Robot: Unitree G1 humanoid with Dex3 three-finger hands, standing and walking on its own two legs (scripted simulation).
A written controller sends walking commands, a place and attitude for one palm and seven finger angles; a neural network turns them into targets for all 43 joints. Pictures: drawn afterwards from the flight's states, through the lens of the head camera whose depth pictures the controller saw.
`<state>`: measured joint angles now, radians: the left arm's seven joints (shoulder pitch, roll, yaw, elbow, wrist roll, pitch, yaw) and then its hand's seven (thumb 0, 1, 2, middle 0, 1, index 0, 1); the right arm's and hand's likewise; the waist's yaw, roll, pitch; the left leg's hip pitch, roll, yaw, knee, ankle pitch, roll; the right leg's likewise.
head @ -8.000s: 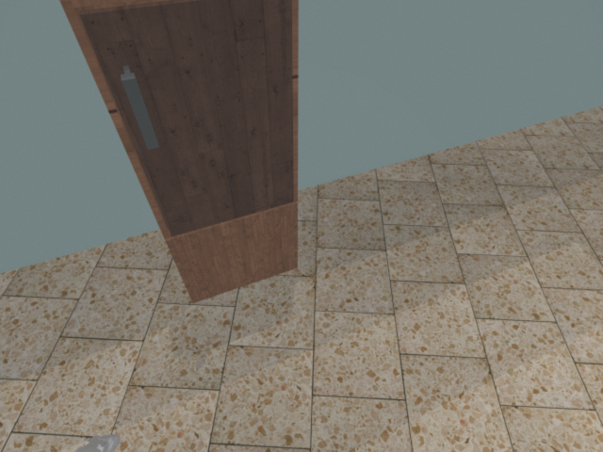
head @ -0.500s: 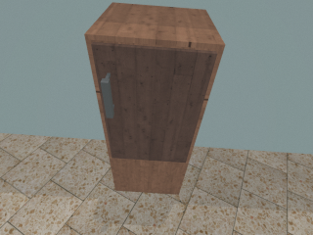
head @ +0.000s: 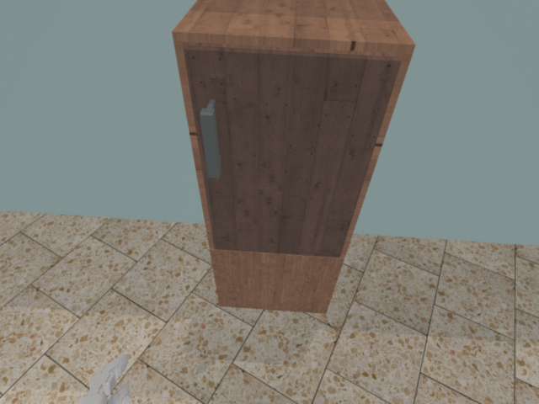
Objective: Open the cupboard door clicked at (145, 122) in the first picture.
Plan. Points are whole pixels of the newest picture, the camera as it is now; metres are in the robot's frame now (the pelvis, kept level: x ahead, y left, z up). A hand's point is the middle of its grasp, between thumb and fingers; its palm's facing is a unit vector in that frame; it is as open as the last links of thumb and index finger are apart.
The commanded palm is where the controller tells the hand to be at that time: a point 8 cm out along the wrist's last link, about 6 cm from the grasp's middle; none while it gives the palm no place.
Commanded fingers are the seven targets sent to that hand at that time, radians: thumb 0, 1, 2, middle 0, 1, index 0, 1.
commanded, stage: raise the hand with hooked fingers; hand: left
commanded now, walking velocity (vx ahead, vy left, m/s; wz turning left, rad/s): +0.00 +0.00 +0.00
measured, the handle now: (213, 139) +0.60 +0.14 +0.09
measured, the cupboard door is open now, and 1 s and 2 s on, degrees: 0 0 0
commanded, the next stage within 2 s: move the hooked fingers beside the handle in 1.94 s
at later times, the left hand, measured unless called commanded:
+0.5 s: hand (133, 369) +0.18 +0.19 +0.01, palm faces +0.02 -1.00 -0.08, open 10.1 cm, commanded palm +0.16 +0.25 +0.01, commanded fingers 0.00 0.11 0.56 -0.26 -0.81 -0.26 -0.81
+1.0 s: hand (111, 295) +0.26 +0.24 +0.05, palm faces +0.00 -1.00 -0.08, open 13.0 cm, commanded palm +0.24 +0.29 +0.06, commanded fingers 0.00 -0.48 0.31 -0.30 -1.18 -0.30 -1.18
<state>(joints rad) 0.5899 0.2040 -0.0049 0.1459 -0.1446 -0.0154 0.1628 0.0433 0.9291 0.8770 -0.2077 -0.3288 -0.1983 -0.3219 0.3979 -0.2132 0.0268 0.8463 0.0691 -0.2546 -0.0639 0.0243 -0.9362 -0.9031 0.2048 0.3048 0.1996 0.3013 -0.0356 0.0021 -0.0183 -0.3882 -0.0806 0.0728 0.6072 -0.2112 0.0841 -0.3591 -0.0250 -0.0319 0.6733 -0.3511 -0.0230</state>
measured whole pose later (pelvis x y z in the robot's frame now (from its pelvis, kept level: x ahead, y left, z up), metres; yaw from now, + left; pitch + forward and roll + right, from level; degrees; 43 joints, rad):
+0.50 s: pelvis -0.03 +0.00 -0.07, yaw +4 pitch +7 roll -6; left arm 0.37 0.30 0.08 -0.14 -0.21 -0.34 -0.20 0.01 0.33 0.65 -0.24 -0.67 -0.23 -0.66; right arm 0.21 -0.24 0.09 0.48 0.03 -0.18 -0.02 0.01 -0.90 -0.90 0.20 0.30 0.20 0.30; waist 0.02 0.03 -0.08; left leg -0.88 -0.06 -0.02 1.15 -0.43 0.08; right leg -0.76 0.05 -0.09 1.08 -0.44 -0.01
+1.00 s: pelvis +0.04 -0.01 -0.03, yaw +4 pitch +7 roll -4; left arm 0.26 0.39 0.29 0.01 -0.34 -0.20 -0.39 0.00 -0.25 0.40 -0.29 -1.04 -0.28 -1.04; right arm 0.29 -0.29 0.04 0.53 0.06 -0.25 -0.07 0.01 -0.90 -0.90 0.20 0.30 0.20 0.30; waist -0.01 0.02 -0.08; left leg -0.66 -0.05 0.00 0.92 -0.39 0.09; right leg -0.55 0.05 -0.06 0.85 -0.44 -0.02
